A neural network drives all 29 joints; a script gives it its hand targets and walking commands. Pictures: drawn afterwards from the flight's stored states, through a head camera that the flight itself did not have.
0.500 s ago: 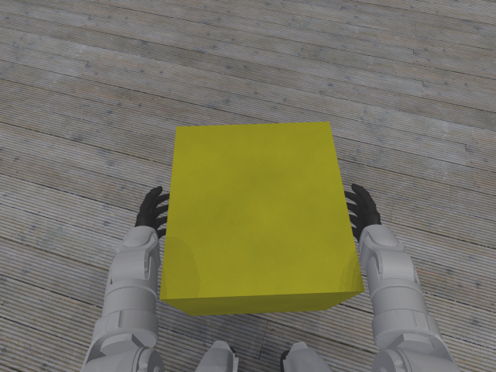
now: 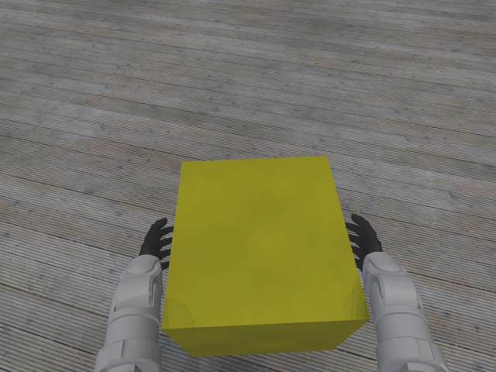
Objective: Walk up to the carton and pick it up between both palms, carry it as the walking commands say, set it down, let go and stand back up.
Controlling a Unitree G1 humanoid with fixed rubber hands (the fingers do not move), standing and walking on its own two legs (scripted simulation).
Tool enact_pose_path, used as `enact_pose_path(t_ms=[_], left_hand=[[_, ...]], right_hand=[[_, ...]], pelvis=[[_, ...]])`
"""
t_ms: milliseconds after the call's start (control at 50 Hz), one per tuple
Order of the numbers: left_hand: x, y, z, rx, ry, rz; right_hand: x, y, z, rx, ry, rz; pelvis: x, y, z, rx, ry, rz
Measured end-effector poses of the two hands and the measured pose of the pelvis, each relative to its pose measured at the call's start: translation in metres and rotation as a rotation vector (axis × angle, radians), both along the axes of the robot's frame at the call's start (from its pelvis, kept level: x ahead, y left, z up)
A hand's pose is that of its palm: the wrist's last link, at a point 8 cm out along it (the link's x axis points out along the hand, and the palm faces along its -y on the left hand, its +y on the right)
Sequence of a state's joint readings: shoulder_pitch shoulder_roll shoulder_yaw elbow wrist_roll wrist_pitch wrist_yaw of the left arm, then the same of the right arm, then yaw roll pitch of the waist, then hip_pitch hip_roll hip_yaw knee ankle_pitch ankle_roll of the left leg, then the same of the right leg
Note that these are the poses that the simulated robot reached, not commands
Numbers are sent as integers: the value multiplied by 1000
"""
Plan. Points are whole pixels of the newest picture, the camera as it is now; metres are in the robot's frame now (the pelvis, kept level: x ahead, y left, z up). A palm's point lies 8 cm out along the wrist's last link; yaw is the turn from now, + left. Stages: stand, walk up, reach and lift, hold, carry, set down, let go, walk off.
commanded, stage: reach and lift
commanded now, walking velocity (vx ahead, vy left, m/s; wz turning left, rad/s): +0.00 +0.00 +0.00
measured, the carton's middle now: (258, 257) +0.35 +0.00 -0.09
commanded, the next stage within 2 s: hold in 1.52 s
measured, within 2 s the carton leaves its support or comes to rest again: neither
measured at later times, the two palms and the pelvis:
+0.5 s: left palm (140, 259) +0.29 +0.18 +0.04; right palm (386, 253) +0.29 -0.19 +0.04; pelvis +0.01 -0.01 +0.01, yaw +0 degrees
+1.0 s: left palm (134, 263) +0.28 +0.19 +0.05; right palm (389, 254) +0.28 -0.19 +0.06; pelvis +0.00 -0.01 +0.02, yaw +0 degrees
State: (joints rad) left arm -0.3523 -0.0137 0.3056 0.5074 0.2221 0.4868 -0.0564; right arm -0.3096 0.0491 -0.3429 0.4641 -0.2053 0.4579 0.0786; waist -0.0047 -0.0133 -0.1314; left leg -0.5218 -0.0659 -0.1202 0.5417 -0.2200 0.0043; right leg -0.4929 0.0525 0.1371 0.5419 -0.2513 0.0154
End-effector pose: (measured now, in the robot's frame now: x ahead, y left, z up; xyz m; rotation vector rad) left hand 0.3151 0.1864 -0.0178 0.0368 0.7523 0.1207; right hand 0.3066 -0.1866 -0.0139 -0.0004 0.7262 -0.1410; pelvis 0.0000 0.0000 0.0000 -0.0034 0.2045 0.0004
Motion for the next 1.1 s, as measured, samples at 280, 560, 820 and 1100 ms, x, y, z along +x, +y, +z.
enact_pose_path(t_ms=[280,560,820,1100], left_hand=[[-13,-3,35,-1,-31,7],[-25,-2,61,-8,-66,19],[-36,2,70,-6,-59,29],[-31,-3,73,10,-61,15]], right_hand=[[-11,-3,34,3,-30,3],[-20,-2,62,4,-64,9],[-27,2,70,-7,-57,27],[-24,-3,71,-6,-59,25]], pelvis=[[6,-4,11,3,-155,-7],[8,-6,15,4,-283,-8],[3,-6,16,2,-315,-6],[0,-7,17,3,-305,-6]])
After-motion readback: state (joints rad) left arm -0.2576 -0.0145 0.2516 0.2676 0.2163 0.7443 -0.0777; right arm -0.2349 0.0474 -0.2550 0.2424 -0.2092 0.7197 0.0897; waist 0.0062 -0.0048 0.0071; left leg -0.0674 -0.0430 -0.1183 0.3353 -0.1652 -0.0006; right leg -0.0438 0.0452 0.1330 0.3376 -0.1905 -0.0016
